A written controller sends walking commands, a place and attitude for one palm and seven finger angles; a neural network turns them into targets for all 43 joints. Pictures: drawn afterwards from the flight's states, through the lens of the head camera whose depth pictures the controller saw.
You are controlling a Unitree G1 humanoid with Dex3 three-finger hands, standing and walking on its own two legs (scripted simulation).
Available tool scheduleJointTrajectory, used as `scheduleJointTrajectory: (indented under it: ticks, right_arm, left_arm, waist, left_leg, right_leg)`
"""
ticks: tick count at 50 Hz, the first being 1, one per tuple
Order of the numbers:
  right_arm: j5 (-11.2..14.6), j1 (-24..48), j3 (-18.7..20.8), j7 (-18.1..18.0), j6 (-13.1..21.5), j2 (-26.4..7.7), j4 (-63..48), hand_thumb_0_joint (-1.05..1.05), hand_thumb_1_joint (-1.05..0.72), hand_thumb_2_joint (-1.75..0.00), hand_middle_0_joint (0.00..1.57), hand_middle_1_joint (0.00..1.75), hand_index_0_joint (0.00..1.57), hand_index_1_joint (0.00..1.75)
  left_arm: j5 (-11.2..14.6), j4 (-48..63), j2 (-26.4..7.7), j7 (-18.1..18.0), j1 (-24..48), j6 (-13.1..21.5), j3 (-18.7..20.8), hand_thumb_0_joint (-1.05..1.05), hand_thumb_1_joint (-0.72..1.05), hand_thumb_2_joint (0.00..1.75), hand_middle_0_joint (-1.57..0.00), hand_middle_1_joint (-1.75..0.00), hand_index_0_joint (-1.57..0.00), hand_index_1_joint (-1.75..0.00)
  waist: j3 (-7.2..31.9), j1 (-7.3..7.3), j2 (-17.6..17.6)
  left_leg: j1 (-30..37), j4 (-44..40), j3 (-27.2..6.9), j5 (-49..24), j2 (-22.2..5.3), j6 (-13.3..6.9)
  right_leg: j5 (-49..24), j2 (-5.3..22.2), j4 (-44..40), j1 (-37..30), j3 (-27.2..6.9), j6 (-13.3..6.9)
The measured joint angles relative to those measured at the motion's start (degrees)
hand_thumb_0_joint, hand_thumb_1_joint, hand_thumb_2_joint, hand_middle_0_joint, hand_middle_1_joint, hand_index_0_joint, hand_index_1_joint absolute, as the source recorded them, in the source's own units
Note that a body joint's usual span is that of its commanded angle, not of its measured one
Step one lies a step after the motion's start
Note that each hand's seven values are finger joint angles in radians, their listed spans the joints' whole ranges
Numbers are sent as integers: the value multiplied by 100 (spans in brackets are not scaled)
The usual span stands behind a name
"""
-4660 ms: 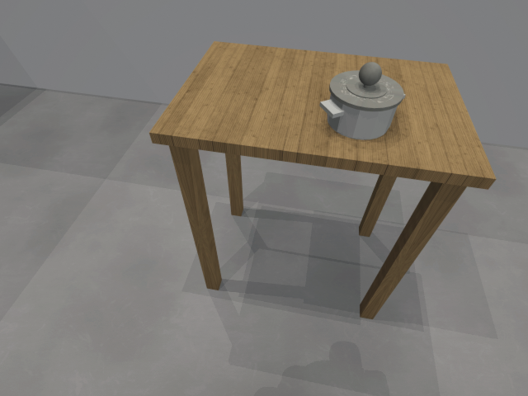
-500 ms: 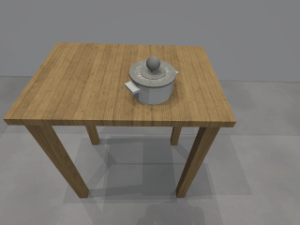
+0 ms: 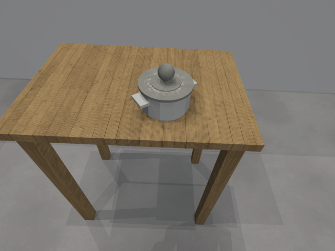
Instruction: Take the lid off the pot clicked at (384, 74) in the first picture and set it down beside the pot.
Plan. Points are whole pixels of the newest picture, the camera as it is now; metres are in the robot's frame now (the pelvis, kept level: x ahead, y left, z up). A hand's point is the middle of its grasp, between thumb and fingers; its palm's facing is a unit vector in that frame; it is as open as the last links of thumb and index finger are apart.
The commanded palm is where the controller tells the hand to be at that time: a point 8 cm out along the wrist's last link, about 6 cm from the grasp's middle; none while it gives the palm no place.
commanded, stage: shuffle to correct the standing spot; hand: left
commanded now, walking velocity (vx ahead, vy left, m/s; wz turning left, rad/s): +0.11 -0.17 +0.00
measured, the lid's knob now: (166, 72) +0.52 +0.05 +0.16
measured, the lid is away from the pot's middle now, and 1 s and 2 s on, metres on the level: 0.00 0.00 0.00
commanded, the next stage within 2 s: come to a stop and stand still in 0.38 s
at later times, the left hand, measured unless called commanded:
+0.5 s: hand out of the picture +0.12 +0.13 -0.18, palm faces +0.10 -0.97 -0.24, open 7.3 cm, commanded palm none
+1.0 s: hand out of the picture +0.08 +0.08 -0.15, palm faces +0.12 -0.96 -0.27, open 7.3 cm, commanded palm none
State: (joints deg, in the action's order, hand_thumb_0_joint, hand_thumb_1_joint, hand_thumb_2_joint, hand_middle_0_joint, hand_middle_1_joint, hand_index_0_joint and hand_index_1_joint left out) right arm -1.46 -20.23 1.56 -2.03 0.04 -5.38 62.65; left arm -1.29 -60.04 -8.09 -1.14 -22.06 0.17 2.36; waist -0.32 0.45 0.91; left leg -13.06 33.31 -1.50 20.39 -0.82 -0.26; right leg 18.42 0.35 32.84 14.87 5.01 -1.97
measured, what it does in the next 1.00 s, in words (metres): steps to the right: right foot, then left foot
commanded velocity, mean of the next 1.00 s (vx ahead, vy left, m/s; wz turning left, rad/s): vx -0.01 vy -0.03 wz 0.00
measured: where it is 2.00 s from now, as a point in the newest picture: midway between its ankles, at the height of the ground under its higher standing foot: outside the picture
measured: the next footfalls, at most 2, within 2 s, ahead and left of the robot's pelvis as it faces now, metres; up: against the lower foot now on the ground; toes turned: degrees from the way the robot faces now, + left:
right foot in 0.36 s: +0.14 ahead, -0.22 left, +0.00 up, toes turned +1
left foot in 0.56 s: +0.13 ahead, +0.01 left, +0.00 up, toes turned +7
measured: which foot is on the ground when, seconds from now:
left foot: down 0.00-0.36, up 0.38-0.54, down 0.56-0.78, up 0.80-1.00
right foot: down 0.00-0.12, up 0.14-0.34, down 0.36-1.00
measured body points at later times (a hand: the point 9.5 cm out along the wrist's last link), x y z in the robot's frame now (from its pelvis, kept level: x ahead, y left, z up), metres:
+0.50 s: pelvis +0.08 -0.08 -0.01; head +0.12 -0.06 +0.44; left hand +0.12 +0.18 -0.16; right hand +0.11 -0.33 -0.16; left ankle +0.04 +0.04 -0.70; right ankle +0.10 -0.19 -0.73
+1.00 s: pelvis +0.08 -0.12 +0.01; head +0.11 -0.12 +0.46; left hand +0.08 +0.13 -0.13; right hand +0.21 -0.35 -0.14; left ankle +0.06 +0.02 -0.66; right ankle +0.10 -0.22 -0.73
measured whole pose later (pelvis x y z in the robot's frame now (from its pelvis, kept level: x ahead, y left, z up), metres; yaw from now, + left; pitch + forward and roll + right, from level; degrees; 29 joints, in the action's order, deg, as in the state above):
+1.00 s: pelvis +0.08 -0.12 +0.01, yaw +2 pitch -1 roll +3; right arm -0.7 -5.9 3.9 -0.7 -4.3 -10.7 54.1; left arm -1.9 -53.5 -10.0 -2.9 -18.4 -0.2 2.0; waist -4.6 3.3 1.4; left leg -25.1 59.1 -1.4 25.7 3.1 2.2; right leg 15.0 1.8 30.1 14.5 -0.3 -1.6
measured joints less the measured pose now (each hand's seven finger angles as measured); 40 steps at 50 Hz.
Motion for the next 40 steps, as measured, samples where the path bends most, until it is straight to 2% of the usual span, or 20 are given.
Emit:
scheduleJointTrajectory:
  ticks: [3,4,6,7,10,12,14,16,17,18,21,23,25,27,28,30,33,34,36,40]
  right_arm:
    - [7,84,21,-27,9,-21,-4,0,-90,-90,20,30,20,30]
    - [7,115,26,-33,17,-25,2,0,-90,-90,20,30,20,30]
    - [-3,201,26,-50,71,-12,17,0,-90,-90,20,30,20,30]
    - [-20,232,33,-67,114,-13,5,0,-90,-90,20,30,20,30]
    - [-92,228,43,-113,207,1,-89,0,-90,-90,20,30,20,30]
    - [-116,173,34,-129,238,14,-118,0,-90,-90,20,30,20,30]
    - [-129,127,37,-131,219,-1,-101,0,-90,-90,20,30,20,30]
    - [-131,96,54,-111,156,-75,-75,0,-90,-90,20,30,21,30]
    - [-120,66,72,-92,124,-119,-73,0,-90,-90,20,30,21,30]
    - [-95,34,93,-71,90,-141,-79,0,-90,-90,20,30,21,30]
    - [-9,248,177,-67,-137,-350,-35,0,-90,-90,20,30,21,30]
    - [15,445,225,-73,-207,-463,-90,0,-90,-90,20,30,21,30]
    - [22,618,241,-78,-185,-530,-237,0,-90,-90,20,30,21,30]
    - [16,745,217,-82,-92,-568,-413,0,-90,-90,20,30,20,30]
    - [9,794,199,-80,-31,-577,-480,0,-90,-90,20,30,20,30]
    - [-25,879,136,-63,25,-488,-549,0,-91,-90,20,30,20,30]
    - [-32,941,17,-71,79,-361,-587,0,-91,-90,20,30,20,30]
    - [-21,966,-11,-69,80,-333,-581,0,-91,-90,20,30,20,30]
    - [20,1019,-35,-46,49,-286,-586,0,-90,-90,20,30,20,30]
    - [68,1190,57,7,-113,-286,-627,0,-90,-90,20,30,20,30]
  left_arm:
    - [-5,-12,27,-3,-45,-5,26,0,91,90,-19,-30,-20,-30]
    - [-7,-25,32,-1,-65,-21,30,0,91,90,-19,-30,-20,-30]
    - [-11,-66,28,16,-84,-70,37,0,91,90,-19,-30,-20,-30]
    - [-14,-89,35,34,-81,-101,38,0,91,90,-19,-30,-20,-30]
    - [-9,-68,10,80,46,-227,73,0,91,90,-20,-30,-20,-30]
    - [5,46,-51,120,253,-249,134,1,91,90,-20,-30,-20,-30]
    - [-9,191,-151,125,475,-259,203,2,93,89,-20,-30,-20,-30]
    - [23,371,-251,191,644,-190,255,2,94,89,-20,-30,-20,-30]
    - [29,483,-312,222,687,-118,262,2,94,90,-20,-30,-20,-30]
    - [19,598,-408,230,712,-29,267,2,94,90,-20,-30,-20,-30]
    - [-19,732,-429,124,883,13,272,1,93,90,-20,-30,-20,-30]
    - [-54,782,-415,49,871,-73,256,1,93,90,-19,-30,-20,-30]
    - [-75,763,-401,-4,829,-175,222,1,92,90,-19,-30,-20,-30]
    - [-45,707,-374,-16,780,-251,169,1,92,90,-19,-30,-20,-30]
    - [-19,677,-355,-10,748,-267,141,1,92,90,-19,-30,-20,-30]
    - [28,553,-348,2,721,-308,106,0,92,90,-19,-30,-20,-30]
    - [42,362,-294,-48,828,-326,66,1,93,89,-20,-30,-20,-30]
    - [59,343,-288,-55,866,-289,51,1,94,89,-20,-30,-20,-30]
    - [71,393,-290,-51,880,-159,9,1,94,89,-20,-30,-20,-30]
    - [50,467,-242,-80,854,17,-34,1,93,89,-20,-30,-20,-30]
  waist:
    - [-53,0,65]
    - [-54,10,112]
    - [-60,27,272]
    - [-60,20,309]
    - [-72,-96,292]
    - [-128,-141,264]
    - [-197,-137,192]
    - [-265,-114,36]
    - [-287,-96,-18]
    - [-289,-81,29]
    - [-454,-1,-102]
    - [-469,36,-50]
    - [-433,13,55]
    - [-400,-44,122]
    - [-383,-59,131]
    - [-332,-63,318]
    - [-282,-58,397]
    - [-296,-40,361]
    - [-320,10,295]
    - [-349,69,31]
  left_leg:
    - [-98,334,164,158,-106,-88]
    - [-38,301,207,251,-127,-62]
    - [94,191,280,329,-99,156]
    - [135,182,310,341,-97,182]
    - [269,51,296,352,-181,173]
    - [375,-143,228,283,-244,253]
    - [474,-323,157,223,-334,361]
    - [491,-298,63,277,-477,485]
    - [424,-107,16,390,-530,496]
    - [232,315,49,542,-523,411]
    - [-486,2087,5,1471,-449,171]
    - [-800,2507,205,1608,-302,93]
    - [-875,2061,464,1318,-157,68]
    - [-665,985,678,441,-42,63]
    - [-539,604,683,-73,-37,-65]
    - [-408,587,759,-90,-17,-201]
    - [-170,221,731,-51,22,-156]
    - [-104,83,686,-119,23,-115]
    - [-55,-42,619,-210,34,-35]
    - [-200,156,496,-176,-34,80]
  right_leg:
    - [183,-36,154,-28,85,-55]
    - [258,-33,227,-29,90,-59]
    - [407,21,428,4,31,-53]
    - [436,32,646,78,19,-44]
    - [1116,-82,1894,573,-148,-49]
    - [1181,-63,2332,885,-236,-52]
    - [1065,46,2118,1036,-260,-42]
    - [601,139,1278,933,-205,-10]
    - [226,177,726,786,-196,3]
    - [-225,260,400,708,-246,-33]
    - [-6,168,783,713,-82,64]
    - [91,113,729,612,-81,38]
    - [82,75,628,516,-100,21]
    - [122,6,633,436,-97,26]
    - [183,-54,701,414,-90,29]
    - [524,-46,909,381,-189,81]
    - [911,-24,1130,324,-365,150]
    - [761,2,891,212,-379,172]
    - [-270,76,207,-44,-432,209]
    - [37,-8,78,-103,-339,60]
